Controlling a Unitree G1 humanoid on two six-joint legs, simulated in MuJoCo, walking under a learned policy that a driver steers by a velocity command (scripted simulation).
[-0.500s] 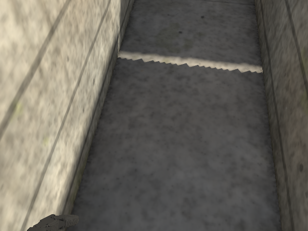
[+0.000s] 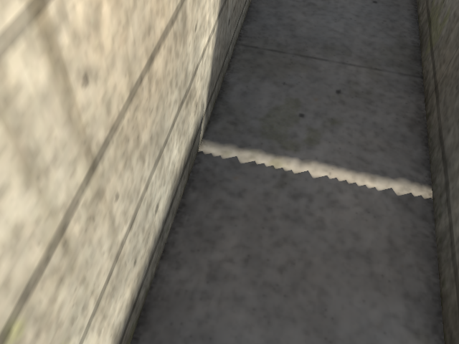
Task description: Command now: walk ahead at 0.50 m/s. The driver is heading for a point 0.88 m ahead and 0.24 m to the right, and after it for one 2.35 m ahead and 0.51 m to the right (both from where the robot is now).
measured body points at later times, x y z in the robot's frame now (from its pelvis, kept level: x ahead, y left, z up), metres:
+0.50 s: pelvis +0.29 -0.10 -0.02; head +0.34 -0.10 +0.43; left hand +0.50 +0.13 -0.13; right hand +0.21 -0.39 -0.14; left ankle +0.09 +0.10 -0.70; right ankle +0.42 -0.23 -0.73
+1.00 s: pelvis +0.57 -0.12 +0.00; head +0.61 -0.10 +0.45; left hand +0.55 +0.16 -0.15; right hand +0.73 -0.38 -0.11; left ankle +0.69 -0.01 -0.73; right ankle +0.42 -0.23 -0.72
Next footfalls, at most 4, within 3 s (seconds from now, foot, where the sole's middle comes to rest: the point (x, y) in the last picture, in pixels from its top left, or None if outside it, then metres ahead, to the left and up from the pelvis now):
0.46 right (316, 343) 0.46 -0.23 -0.76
0.98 left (238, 251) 0.72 -0.01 -0.77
1.46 right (328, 189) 0.99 -0.32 -0.77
1.96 left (272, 171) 1.05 -0.13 -0.76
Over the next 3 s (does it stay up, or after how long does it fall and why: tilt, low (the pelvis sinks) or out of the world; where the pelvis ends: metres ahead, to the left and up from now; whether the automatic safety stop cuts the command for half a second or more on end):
stays up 1.00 -0.24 0.01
